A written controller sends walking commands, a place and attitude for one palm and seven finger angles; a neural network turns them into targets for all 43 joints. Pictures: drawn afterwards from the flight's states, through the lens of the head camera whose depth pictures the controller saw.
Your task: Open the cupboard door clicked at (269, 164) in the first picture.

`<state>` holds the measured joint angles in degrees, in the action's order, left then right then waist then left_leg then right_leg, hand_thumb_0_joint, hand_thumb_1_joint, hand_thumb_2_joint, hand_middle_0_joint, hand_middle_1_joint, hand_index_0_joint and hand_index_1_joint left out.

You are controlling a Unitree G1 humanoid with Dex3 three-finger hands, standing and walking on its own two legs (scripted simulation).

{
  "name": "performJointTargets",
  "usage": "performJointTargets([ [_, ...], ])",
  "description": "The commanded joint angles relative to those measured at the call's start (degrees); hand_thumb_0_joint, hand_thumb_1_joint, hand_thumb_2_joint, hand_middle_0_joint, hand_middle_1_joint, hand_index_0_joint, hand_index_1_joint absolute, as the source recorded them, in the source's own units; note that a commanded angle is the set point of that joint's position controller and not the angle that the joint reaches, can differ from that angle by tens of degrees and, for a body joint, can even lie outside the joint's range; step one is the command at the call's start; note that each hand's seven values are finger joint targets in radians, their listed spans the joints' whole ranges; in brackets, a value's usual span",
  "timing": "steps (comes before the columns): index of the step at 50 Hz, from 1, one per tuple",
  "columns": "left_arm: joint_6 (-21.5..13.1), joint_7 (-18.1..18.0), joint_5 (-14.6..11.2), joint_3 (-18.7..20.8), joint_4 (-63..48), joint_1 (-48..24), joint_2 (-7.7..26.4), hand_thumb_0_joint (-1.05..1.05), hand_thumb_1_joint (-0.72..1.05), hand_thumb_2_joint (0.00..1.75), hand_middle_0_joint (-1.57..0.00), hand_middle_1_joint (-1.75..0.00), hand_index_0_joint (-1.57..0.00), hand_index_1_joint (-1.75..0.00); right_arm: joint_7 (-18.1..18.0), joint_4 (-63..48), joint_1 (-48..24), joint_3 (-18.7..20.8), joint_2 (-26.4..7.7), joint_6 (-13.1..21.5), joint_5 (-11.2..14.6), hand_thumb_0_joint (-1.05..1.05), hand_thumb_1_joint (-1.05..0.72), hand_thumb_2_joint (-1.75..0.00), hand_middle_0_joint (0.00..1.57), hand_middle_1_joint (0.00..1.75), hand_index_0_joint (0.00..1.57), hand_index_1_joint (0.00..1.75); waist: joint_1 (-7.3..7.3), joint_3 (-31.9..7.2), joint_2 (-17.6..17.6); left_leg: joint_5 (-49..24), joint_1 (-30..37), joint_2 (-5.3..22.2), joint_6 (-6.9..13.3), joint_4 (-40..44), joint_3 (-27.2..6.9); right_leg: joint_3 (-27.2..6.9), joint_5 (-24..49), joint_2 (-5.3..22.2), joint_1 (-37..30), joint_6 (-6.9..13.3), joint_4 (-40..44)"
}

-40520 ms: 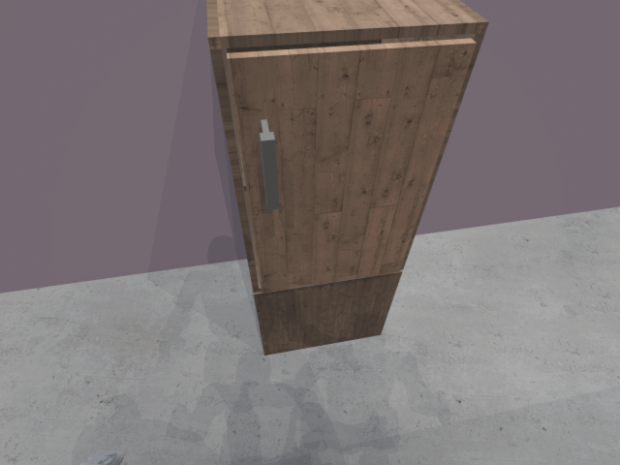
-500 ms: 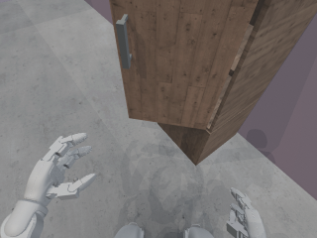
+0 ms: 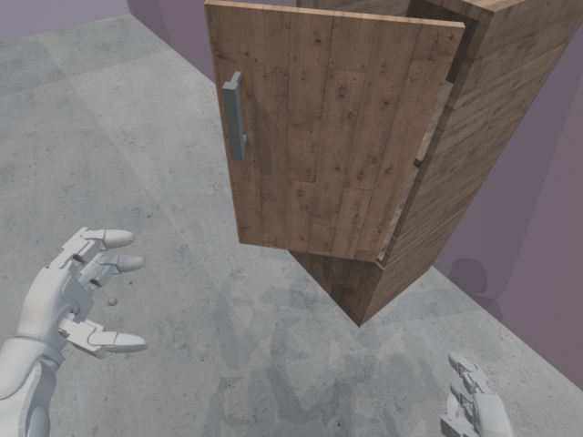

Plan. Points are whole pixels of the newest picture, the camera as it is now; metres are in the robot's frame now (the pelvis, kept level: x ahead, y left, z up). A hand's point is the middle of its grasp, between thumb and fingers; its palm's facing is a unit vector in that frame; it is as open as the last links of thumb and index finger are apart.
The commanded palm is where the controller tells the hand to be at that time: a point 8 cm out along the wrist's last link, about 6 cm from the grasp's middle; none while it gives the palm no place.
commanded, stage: raise the hand with hooked fingers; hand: left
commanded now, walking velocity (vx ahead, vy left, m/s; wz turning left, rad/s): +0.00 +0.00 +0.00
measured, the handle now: (237, 117) +0.60 +0.14 +0.11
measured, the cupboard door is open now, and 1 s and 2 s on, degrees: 43 43 43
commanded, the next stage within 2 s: move the hooked fingers beside the handle in 0.92 s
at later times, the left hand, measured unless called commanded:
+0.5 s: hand (86, 239) +0.30 +0.27 +0.14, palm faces -0.02 -1.00 -0.04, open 14.0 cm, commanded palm +0.27 +0.31 +0.13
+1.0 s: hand (93, 245) +0.30 +0.26 +0.13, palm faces -0.03 -1.00 -0.03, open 14.0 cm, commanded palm +0.27 +0.31 +0.13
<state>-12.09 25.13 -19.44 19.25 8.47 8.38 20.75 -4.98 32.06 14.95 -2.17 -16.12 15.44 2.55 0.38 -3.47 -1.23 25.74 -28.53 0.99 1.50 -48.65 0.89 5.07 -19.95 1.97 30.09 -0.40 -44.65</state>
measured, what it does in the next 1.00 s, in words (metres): stands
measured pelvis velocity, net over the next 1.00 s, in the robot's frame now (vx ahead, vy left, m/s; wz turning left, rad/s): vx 0.00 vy -0.01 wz -0.01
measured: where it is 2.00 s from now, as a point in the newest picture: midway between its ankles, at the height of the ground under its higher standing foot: outside the picture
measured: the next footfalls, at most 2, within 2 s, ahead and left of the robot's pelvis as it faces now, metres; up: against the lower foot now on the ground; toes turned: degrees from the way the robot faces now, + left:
none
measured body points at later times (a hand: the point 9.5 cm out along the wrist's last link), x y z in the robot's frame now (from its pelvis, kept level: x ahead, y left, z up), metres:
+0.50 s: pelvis +0.01 -0.01 +0.02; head +0.02 -0.01 +0.47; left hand +0.30 +0.32 +0.14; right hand +0.16 -0.26 -0.06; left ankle -0.01 +0.10 -0.70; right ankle +0.03 -0.13 -0.70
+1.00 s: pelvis +0.00 -0.01 +0.02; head +0.01 -0.02 +0.47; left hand +0.29 +0.31 +0.14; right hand +0.16 -0.26 -0.06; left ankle -0.01 +0.10 -0.70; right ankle +0.03 -0.13 -0.70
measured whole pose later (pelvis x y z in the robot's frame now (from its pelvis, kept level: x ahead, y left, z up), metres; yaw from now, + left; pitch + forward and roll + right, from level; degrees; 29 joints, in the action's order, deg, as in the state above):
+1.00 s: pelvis +0.00 -0.01 +0.02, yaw -1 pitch +2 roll -1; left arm -6.6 32.1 -19.8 25.5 23.7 -7.0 25.4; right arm -6.3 33.7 15.8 -3.5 -16.2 12.8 3.0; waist 1.0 -1.9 -1.8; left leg 21.1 -19.7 1.1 0.7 -38.3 1.6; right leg 4.4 -16.2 1.3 22.3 0.4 -36.1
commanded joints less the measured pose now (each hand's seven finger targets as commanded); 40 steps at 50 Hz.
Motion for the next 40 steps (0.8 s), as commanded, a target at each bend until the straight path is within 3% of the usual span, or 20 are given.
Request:
performJointTargets([
  [1,-1.7,2.0,-1.9,7.0,-9.6,-12.5,13.2,0.00,-0.50,0.30,-0.30,-1.20,-0.30,-1.20,-0.7,-8.1,-2.6,2.7,-7.4,2.5,0.5,0.00,-0.90,-0.90,0.20,0.30,0.20,0.30,0.26,-10.6,-4.4,-17.5,5.4,-0.7,-1.0,11.1,-2.8,-1.0,11.3,-2.6,-9.0,1.9,6.3],
  [4,-0.7,2.9,-2.0,7.3,-7.9,-16.3,14.3,0.00,-0.50,0.30,-0.30,-1.20,-0.30,-1.20,-0.9,-7.9,-2.7,2.3,-7.6,2.4,0.4,0.00,-0.90,-0.90,0.20,0.30,0.20,0.30,0.15,-9.0,-4.1,-18.1,6.2,-0.7,-1.0,11.8,-3.0,-1.0,12.2,-3.0,-9.5,2.1,7.1],
  [6,-0.3,3.5,-2.2,8.3,-6.4,-17.8,15.1,0.00,-0.50,0.30,-0.30,-1.20,-0.30,-1.20,-1.1,-7.6,-2.7,2.3,-7.6,2.1,0.5,0.00,-0.90,-0.90,0.20,0.30,0.20,0.30,0.12,-10.1,-3.0,-18.8,7.0,-0.6,-0.9,12.3,-2.9,-1.1,13.1,-2.8,-10.5,1.9,7.7],
  [9,0.6,4.3,-2.2,9.9,-5.0,-20.5,17.5,0.00,-0.50,0.30,-0.30,-1.20,-0.30,-1.20,-1.2,-7.5,-3.0,2.0,-7.7,1.9,0.4,0.00,-0.90,-0.90,0.20,0.30,0.20,0.30,0.66,-10.1,-4.5,-19.5,7.7,-0.9,-1.0,12.8,-2.8,-1.4,13.8,-2.8,-11.8,2.3,8.5],
  [11,1.2,4.9,-2.3,10.0,-2.8,-21.6,17.4,0.00,-0.50,0.30,-0.30,-1.20,-0.30,-1.20,-1.4,-7.3,-2.9,2.0,-7.6,1.4,0.5,0.00,-0.90,-0.90,0.20,0.30,0.20,0.30,0.24,-10.4,-2.3,-19.4,8.1,-0.8,-0.8,13.4,-2.6,-1.3,14.1,-2.6,-12.1,1.9,9.2],
  [14,1.6,5.7,-2.5,10.8,-2.2,-25.2,19.2,0.00,-0.50,0.30,-0.30,-1.20,-0.30,-1.20,-1.5,-7.3,-3.2,1.8,-7.7,1.4,0.5,0.00,-0.90,-0.90,0.20,0.30,0.20,0.30,0.67,-9.9,-4.4,-19.8,8.9,-1.0,-0.8,13.9,-2.5,-1.7,14.4,-2.6,-13.0,2.2,9.9],
  [17,2.0,6.3,-2.4,11.8,-0.1,-26.5,20.4,0.00,-0.50,0.30,-0.30,-1.20,-0.30,-1.20,-1.8,-7.0,-2.8,1.9,-7.9,1.1,0.7,0.00,-0.90,-0.90,0.20,0.30,0.20,0.30,0.55,-11.3,-2.5,-20.8,9.6,-0.9,-0.6,14.5,-2.5,-1.7,15.5,-2.4,-14.0,1.9,10.5],
  [21,2.6,7.3,-2.4,12.6,2.4,-30.6,22.4,0.00,-0.50,0.30,-0.30,-1.20,-0.30,-1.20,-1.9,-6.7,-2.6,1.9,-8.1,0.7,0.8,0.00,-0.90,-0.90,0.20,0.30,0.20,0.30,0.44,-10.6,-3.8,-20.0,10.4,-1.1,-0.5,15.4,-2.2,-2.0,14.9,-2.3,-14.3,2.0,11.6],
  [23,3.3,7.8,-2.6,11.0,5.5,-27.8,19.7,0.00,-0.50,0.30,-0.30,-1.20,-0.30,-1.20,-1.8,-6.8,-2.3,2.1,-8.1,0.6,0.9,0.00,-0.90,-0.90,0.20,0.30,0.20,0.30,0.34,-9.5,-1.8,-19.6,9.6,-1.1,-0.5,15.5,-2.1,-1.9,14.7,-2.2,-13.7,1.9,11.8],
  [25,3.4,8.5,-2.9,10.5,5.6,-27.4,19.5,0.00,-0.50,0.30,-0.30,-1.20,-0.30,-1.20,-1.3,-7.1,-2.4,2.1,-8.3,0.5,1.0,0.00,-0.90,-0.90,0.20,0.30,0.20,0.30,0.69,-9.3,-0.5,-19.8,9.3,-1.1,-0.4,15.7,-2.0,-2.1,15.2,-2.2,-14.1,1.9,11.8],
  [29,2.6,7.8,-2.7,12.6,2.6,-28.2,22.0,0.00,-0.50,0.30,-0.30,-1.20,-0.30,-1.20,-1.0,-7.8,-2.5,2.3,-8.4,0.5,0.7,0.00,-0.90,-0.90,0.20,0.30,0.20,0.30,1.40,-11.0,-2.4,-20.4,9.8,-1.3,-0.4,15.4,-1.7,-2.6,15.5,-2.2,-15.1,2.1,11.5],
  [32,1.7,6.7,-2.4,13.1,0.5,-28.6,22.0,0.00,-0.50,0.30,-0.30,-1.20,-0.30,-1.20,-1.1,-7.7,-2.3,2.4,-8.1,0.6,0.7,0.00,-0.90,-0.90,0.20,0.30,0.20,0.30,1.19,-11.9,-4.5,-20.8,11.0,-1.2,-0.5,16.0,-1.7,-2.2,15.5,-2.2,-14.8,2.0,11.6],
  [34,1.2,6.1,-2.5,13.9,0.3,-28.8,22.9,0.00,-0.50,0.30,-0.30,-1.20,-0.30,-1.20,-1.2,-7.5,-2.2,2.4,-8.2,0.6,0.5,0.00,-0.90,-0.90,0.20,0.30,0.20,0.30,1.25,-11.0,-2.9,-20.4,10.7,-1.1,-0.4,15.9,-1.5,-2.5,15.4,-2.3,-15.2,2.1,11.9],
  [37,1.6,6.2,-2.2,12.2,2.5,-29.1,21.0,0.00,-0.50,0.30,-0.30,-1.20,-0.30,-1.20,-1.6,-7.2,-2.2,2.3,-8.1,0.5,0.8,0.00,-0.90,-0.90,0.20,0.30,0.20,0.30,0.53,-9.3,-3.0,-18.3,10.2,-1.1,-0.4,16.6,-1.5,-2.4,13.7,-2.2,-14.0,1.9,12.5],
  [40,1.5,6.6,-2.0,12.1,1.5,-30.2,21.6,0.00,-0.50,0.30,-0.30,-1.20,-0.30,-1.20,-1.8,-7.2,-2.4,2.2,-8.0,0.6,0.7,0.00,-0.90,-0.90,0.20,0.30,0.20,0.30,0.66,-10.7,-4.3,-19.1,11.2,-1.2,-0.3,16.5,-1.4,-2.7,14.7,-2.2,-15.0,1.9,12.5],
])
